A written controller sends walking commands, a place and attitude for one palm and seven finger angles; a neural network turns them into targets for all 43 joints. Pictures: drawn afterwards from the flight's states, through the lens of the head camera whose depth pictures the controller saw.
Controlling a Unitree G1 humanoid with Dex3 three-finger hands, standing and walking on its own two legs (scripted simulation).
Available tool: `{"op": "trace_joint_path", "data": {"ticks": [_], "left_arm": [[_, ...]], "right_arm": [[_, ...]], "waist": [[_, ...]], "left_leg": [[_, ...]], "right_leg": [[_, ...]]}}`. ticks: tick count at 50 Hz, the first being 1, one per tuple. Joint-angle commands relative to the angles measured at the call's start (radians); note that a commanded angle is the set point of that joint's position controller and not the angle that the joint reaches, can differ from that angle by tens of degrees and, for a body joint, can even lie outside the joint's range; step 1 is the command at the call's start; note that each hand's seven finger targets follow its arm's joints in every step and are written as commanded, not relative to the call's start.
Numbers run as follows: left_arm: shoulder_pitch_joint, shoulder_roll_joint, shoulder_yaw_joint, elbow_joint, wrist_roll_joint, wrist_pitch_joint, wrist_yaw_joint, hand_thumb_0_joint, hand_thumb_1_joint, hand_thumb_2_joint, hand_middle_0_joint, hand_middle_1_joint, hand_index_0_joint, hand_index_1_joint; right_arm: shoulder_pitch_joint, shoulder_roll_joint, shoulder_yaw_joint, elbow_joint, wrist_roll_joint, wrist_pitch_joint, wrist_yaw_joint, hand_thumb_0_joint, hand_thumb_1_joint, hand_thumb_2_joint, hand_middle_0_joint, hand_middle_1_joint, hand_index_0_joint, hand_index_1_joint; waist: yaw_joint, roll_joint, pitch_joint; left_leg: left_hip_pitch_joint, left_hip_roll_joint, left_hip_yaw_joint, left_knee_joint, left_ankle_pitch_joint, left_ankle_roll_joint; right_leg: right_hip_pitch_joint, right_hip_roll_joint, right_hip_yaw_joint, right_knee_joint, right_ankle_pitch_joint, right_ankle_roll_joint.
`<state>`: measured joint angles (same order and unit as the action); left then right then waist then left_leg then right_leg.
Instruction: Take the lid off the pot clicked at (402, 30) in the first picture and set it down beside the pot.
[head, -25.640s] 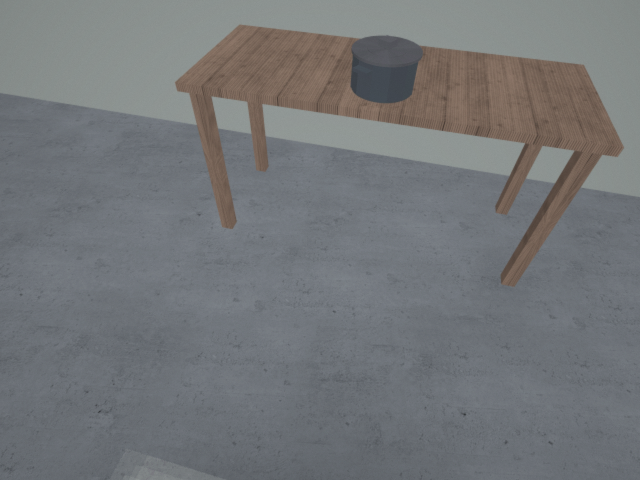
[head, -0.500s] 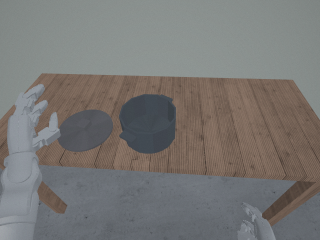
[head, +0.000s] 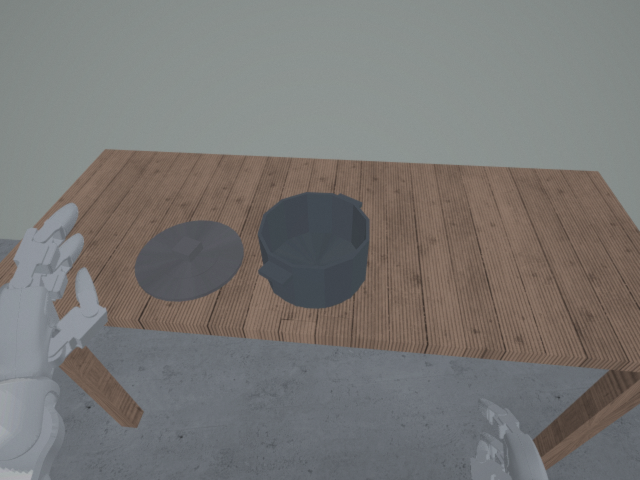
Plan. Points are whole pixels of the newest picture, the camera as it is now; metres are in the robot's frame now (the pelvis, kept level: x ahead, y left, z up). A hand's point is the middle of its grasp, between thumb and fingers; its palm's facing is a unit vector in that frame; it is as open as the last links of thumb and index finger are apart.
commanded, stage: draw the hand back to the body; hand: left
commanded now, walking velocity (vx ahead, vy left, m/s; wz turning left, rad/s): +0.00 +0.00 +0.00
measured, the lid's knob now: (187, 249) +0.52 +0.32 -0.06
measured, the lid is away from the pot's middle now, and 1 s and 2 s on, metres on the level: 0.25 0.25 0.25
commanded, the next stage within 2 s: step back with the hand held close in 0.38 s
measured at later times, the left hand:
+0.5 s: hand (66, 349) +0.18 +0.26 +0.16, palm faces +0.40 -0.84 -0.38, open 7.4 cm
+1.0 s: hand (46, 362) +0.17 +0.26 +0.17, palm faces +0.27 -0.78 -0.57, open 7.4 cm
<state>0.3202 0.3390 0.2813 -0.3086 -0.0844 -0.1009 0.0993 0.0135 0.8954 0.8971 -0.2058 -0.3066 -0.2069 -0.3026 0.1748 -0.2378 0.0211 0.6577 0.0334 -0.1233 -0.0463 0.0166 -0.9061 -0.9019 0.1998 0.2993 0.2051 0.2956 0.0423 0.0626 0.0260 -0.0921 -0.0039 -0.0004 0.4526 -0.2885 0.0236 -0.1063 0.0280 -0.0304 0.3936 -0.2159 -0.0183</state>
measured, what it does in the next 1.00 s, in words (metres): stands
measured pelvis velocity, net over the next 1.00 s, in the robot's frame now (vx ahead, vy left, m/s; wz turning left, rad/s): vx -0.03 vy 0.03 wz -0.05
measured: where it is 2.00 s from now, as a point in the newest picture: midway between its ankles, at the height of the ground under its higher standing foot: outside the picture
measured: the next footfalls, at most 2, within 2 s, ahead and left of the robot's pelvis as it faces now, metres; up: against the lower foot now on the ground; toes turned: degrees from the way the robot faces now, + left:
right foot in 1.54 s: -0.12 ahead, -0.14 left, +0.00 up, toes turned -6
left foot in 1.98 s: -0.23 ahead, +0.12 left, +0.00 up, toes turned +2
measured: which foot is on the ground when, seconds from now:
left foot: down 0.00-1.00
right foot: down 0.00-1.00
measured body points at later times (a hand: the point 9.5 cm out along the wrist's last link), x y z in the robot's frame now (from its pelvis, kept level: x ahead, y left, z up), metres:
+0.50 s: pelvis +0.00 +0.02 +0.00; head -0.02 +0.01 +0.45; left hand +0.16 +0.30 +0.18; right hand +0.20 -0.19 -0.08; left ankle -0.02 +0.10 -0.74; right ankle +0.00 -0.11 -0.74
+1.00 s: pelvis -0.03 +0.03 -0.01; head +0.00 +0.04 +0.44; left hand +0.14 +0.30 +0.20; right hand +0.13 -0.21 -0.09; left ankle -0.02 +0.10 -0.74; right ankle +0.00 -0.11 -0.74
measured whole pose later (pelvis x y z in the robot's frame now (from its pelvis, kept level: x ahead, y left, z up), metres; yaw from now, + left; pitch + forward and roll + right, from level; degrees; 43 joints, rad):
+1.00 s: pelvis -0.03 +0.03 -0.01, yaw -3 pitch -1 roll -1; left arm 0.68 0.48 0.46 -0.68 -0.04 -0.23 0.11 0.01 0.89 0.90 -0.21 -0.31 -0.22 -0.30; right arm 0.21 -0.19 -0.03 0.55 0.02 -0.07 -0.04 0.02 -0.91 -0.90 0.20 0.30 0.20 0.30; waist 0.01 -0.02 0.07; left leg -0.26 -0.03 0.06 0.59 -0.31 0.07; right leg -0.30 -0.04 -0.03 0.56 -0.24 0.03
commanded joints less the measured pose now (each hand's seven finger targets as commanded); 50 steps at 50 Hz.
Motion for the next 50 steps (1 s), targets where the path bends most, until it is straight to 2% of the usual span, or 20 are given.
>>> {"op": "trace_joint_path", "data": {"ticks": [1,3,6,8,11,13,17,20,23,24,25,26,27,32,34,38,43,44,47,50], "left_arm": [[-0.030,0.191,0.131,-0.239,-0.005,-0.065,0.015,0.000,0.900,0.900,-0.200,-0.300,-0.200,-0.300],[-0.005,0.196,0.132,-0.257,-0.005,-0.063,0.012,0.000,0.900,0.900,-0.200,-0.300,-0.200,-0.300],[0.031,0.157,0.085,-0.368,0.001,-0.072,0.009,0.000,0.900,0.900,-0.200,-0.300,-0.200,-0.300],[0.081,0.199,0.125,-0.394,0.003,-0.071,0.017,0.000,0.900,0.900,-0.200,-0.300,-0.200,-0.300],[0.165,0.188,0.146,-0.397,0.005,-0.067,0.021,0.000,0.900,0.900,-0.200,-0.300,-0.200,-0.300],[0.117,0.201,0.147,-0.410,0.008,-0.064,0.024,0.000,0.900,0.900,-0.200,-0.300,-0.200,-0.300],[0.119,0.144,0.096,-0.359,0.012,-0.052,0.025,0.000,0.900,0.900,-0.200,-0.300,-0.200,-0.300],[0.131,0.159,0.103,-0.400,0.016,-0.056,0.026,0.000,0.900,0.900,-0.200,-0.300,-0.200,-0.300],[0.119,0.211,0.143,-0.477,0.018,-0.064,0.033,0.000,0.900,0.900,-0.200,-0.300,-0.200,-0.300],[0.134,0.196,0.143,-0.445,0.020,-0.062,0.035,0.000,0.900,0.900,-0.200,-0.300,-0.200,-0.300],[-0.035,0.348,0.319,-0.521,0.008,-0.119,0.036,0.000,0.900,0.900,-0.200,-0.300,-0.200,-0.300],[0.047,0.285,0.282,-0.395,0.011,-0.127,0.028,0.000,0.900,0.900,-0.200,-0.300,-0.200,-0.300],[0.096,0.241,0.240,-0.354,0.016,-0.126,0.020,0.000,0.900,0.900,-0.200,-0.300,-0.200,-0.300],[0.209,0.144,0.146,-0.370,0.030,-0.148,-0.006,0.000,0.900,0.900,-0.200,-0.300,-0.200,-0.300],[0.269,0.158,0.161,-0.430,0.038,-0.163,-0.004,0.000,0.900,0.900,-0.200,-0.300,-0.200,-0.300],[0.356,0.292,0.296,-0.568,0.050,-0.180,0.022,0.000,0.900,0.900,-0.200,-0.300,-0.200,-0.300],[0.394,0.302,0.319,-0.639,0.041,-0.185,0.036,0.000,0.900,0.900,-0.200,-0.300,-0.200,-0.300],[0.402,0.270,0.295,-0.620,0.039,-0.186,0.035,0.000,0.900,0.900,-0.200,-0.300,-0.200,-0.300],[0.374,0.232,0.273,-0.538,0.034,-0.181,0.034,0.000,0.900,0.900,-0.200,-0.300,-0.200,-0.300],[0.313,0.190,0.230,-0.447,0.031,-0.173,0.030,0.000,0.900,0.900,-0.200,-0.300,-0.200,-0.300]], "right_arm": [[-0.138,-0.103,-0.037,-0.169,-0.003,-0.052,-0.005,0.000,-0.900,-0.900,0.200,0.300,0.200,0.300],[-0.140,-0.104,-0.039,-0.172,0.000,-0.049,-0.005,0.000,-0.900,-0.900,0.200,0.300,0.200,0.300],[-0.146,-0.098,-0.035,-0.190,-0.002,-0.061,-0.001,0.000,-0.900,-0.900,0.200,0.300,0.200,0.300],[-0.144,-0.099,-0.037,-0.190,-0.004,-0.064,-0.001,0.000,-0.900,-0.900,0.200,0.300,0.200,0.300],[-0.140,-0.091,-0.039,-0.195,-0.007,-0.058,-0.003,0.000,-0.900,-0.900,0.200,0.300,0.200,0.300],[-0.133,-0.096,-0.038,-0.192,-0.006,-0.057,-0.006,0.000,-0.900,-0.900,0.200,0.300,0.200,0.300],[-0.132,-0.095,-0.037,-0.188,-0.007,-0.055,-0.014,0.000,-0.900,-0.900,0.200,0.300,0.200,0.300],[-0.136,-0.094,-0.037,-0.194,-0.010,-0.058,-0.012,0.000,-0.900,-0.900,0.200,0.300,0.200,0.300],[-0.135,-0.094,-0.034,-0.196,-0.012,-0.068,-0.007,0.000,-0.900,-0.900,0.200,0.300,0.200,0.300],[-0.131,-0.086,-0.030,-0.194,-0.016,-0.069,-0.007,0.000,-0.900,-0.900,0.200,0.300,0.200,0.300],[-0.113,-0.102,-0.035,-0.229,-0.013,-0.040,-0.015,0.000,-0.900,-0.900,0.200,0.300,0.200,0.300],[-0.098,-0.088,-0.037,-0.197,-0.019,-0.027,-0.020,0.000,-0.900,-0.900,0.200,0.300,0.200,0.300],[-0.100,-0.088,-0.044,-0.195,-0.021,-0.018,-0.017,0.000,-0.900,-0.900,0.200,0.300,0.200,0.300],[-0.098,-0.110,-0.061,-0.223,-0.017,0.002,-0.003,0.000,-0.900,-0.900,0.200,0.300,0.200,0.300],[-0.106,-0.104,-0.063,-0.245,-0.016,0.005,0.007,0.000,-0.900,-0.900,0.200,0.300,0.200,0.300],[-0.110,-0.107,-0.083,-0.286,-0.013,0.015,0.015,0.000,-0.900,-0.900,0.200,0.300,0.200,0.300],[-0.077,-0.096,-0.093,-0.293,-0.011,0.005,0.007,0.000,-0.900,-0.900,0.200,0.300,0.200,0.300],[-0.065,-0.086,-0.091,-0.284,-0.016,-0.001,0.006,0.000,-0.900,-0.900,0.200,0.300,0.200,0.300],[-0.035,-0.090,-0.095,-0.262,-0.019,-0.006,0.001,0.000,-0.900,-0.900,0.200,0.300,0.200,0.300],[-0.026,-0.103,-0.094,-0.246,-0.012,-0.003,-0.005,0.000,-0.900,-0.900,0.200,0.300,0.200,0.300]], "waist": [[0.005,-0.028,-0.101],[-0.002,-0.015,-0.059],[0.003,0.052,-0.088],[0.007,0.039,-0.082],[0.018,-0.012,-0.095],[0.004,0.015,-0.071],[-0.001,-0.007,-0.043],[0.007,-0.001,-0.073],[0.014,0.065,-0.104],[0.018,0.053,-0.108],[-0.005,-0.035,0.018],[-0.018,-0.154,0.038],[-0.024,-0.197,0.057],[-0.031,-0.003,-0.071],[-0.028,0.028,-0.149],[-0.023,0.030,-0.244],[-0.033,0.145,-0.216],[-0.037,0.154,-0.187],[-0.046,0.109,-0.110],[-0.054,0.002,-0.056]], "left_leg": [[0.006,0.047,-0.014,-0.061,0.233,0.009],[-0.009,0.048,-0.019,-0.062,0.207,0.007],[0.009,0.051,-0.031,-0.067,0.209,0.004],[-0.003,0.055,-0.040,-0.070,0.194,0.000],[-0.016,0.054,-0.037,-0.066,0.223,-0.003],[-0.018,0.053,-0.038,-0.061,0.220,-0.006],[-0.016,0.053,-0.039,-0.059,0.198,0.001],[-0.008,0.056,-0.045,-0.062,0.211,-0.001],[-0.001,0.056,-0.052,-0.055,0.250,-0.013],[-0.010,0.053,-0.051,-0.062,0.255,-0.015],[-0.077,0.072,-0.048,-0.063,0.135,0.026],[-0.088,0.063,-0.053,-0.045,0.097,0.030],[-0.079,0.060,-0.044,-0.026,0.102,0.032],[-0.064,0.107,-0.047,-0.043,0.269,0.043],[-0.054,0.130,-0.065,-0.045,0.371,0.050],[-0.083,0.167,-0.109,-0.019,0.499,0.055],[-0.104,0.219,-0.138,-0.023,0.627,0.056],[-0.108,0.223,-0.136,-0.025,0.628,0.055],[-0.179,0.238,-0.134,-0.023,0.554,0.059],[-0.260,0.227,-0.125,-0.010,0.382,0.053]], "right_leg": [[-0.009,-0.056,0.000,-0.054,0.163,-0.020],[-0.030,-0.057,0.003,-0.055,0.141,-0.020],[-0.031,-0.057,-0.001,-0.047,0.121,-0.022],[-0.028,-0.054,-0.002,-0.038,0.110,-0.023],[-0.015,-0.051,-0.006,-0.033,0.128,-0.025],[-0.032,-0.050,0.003,-0.032,0.130,-0.026],[-0.062,-0.052,-0.003,-0.040,0.102,-0.021],[-0.046,-0.050,-0.003,-0.029,0.105,-0.021],[-0.023,-0.050,0.006,-0.013,0.134,-0.028],[-0.016,-0.050,-0.004,-0.013,0.132,-0.028],[-0.090,-0.088,0.137,-0.065,0.223,-0.021],[-0.096,-0.113,0.151,-0.083,0.229,-0.021],[-0.123,-0.127,0.174,-0.095,0.256,-0.020],[-0.050,-0.131,0.116,0.008,0.345,0.007],[-0.025,-0.118,0.081,0.062,0.331,0.015],[-0.002,-0.113,0.069,0.135,0.262,0.018],[-0.075,-0.093,0.029,0.210,0.015,0.026],[-0.097,-0.091,0.019,0.214,-0.031,0.025],[-0.095,-0.100,0.015,0.207,-0.041,0.022],[-0.073,-0.121,0.025,0.171,0.021,0.017]]}}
